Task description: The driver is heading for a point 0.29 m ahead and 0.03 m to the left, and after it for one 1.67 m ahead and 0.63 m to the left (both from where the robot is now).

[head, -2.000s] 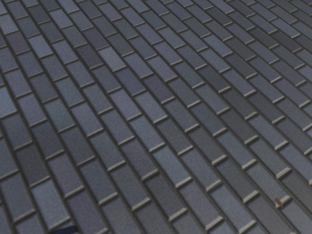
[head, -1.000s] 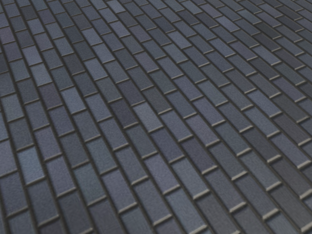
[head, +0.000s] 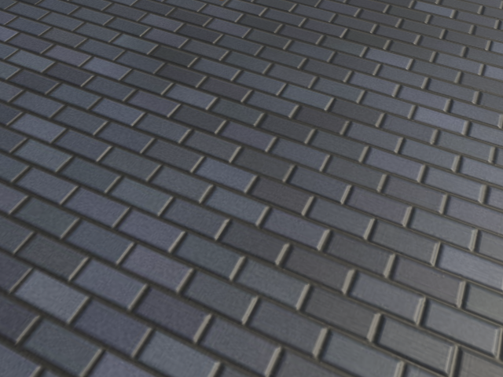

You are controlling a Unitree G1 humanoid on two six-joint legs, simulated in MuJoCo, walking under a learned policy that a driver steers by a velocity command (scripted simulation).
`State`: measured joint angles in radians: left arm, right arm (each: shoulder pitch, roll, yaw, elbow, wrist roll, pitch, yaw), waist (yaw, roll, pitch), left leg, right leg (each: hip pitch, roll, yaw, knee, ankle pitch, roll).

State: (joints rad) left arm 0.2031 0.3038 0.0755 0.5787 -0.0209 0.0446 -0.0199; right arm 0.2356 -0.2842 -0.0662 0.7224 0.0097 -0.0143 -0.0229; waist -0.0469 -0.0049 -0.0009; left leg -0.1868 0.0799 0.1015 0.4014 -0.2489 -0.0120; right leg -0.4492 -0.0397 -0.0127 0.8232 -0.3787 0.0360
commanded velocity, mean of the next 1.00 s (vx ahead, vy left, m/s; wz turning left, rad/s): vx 0.45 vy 0.00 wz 0.18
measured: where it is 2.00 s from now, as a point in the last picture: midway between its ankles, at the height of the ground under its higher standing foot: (178, 219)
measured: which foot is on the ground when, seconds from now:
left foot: down 0.00-0.10, up 0.12-0.56, down 0.58-1.00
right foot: up 0.00-0.08, down 0.10-0.60, up 0.62-1.00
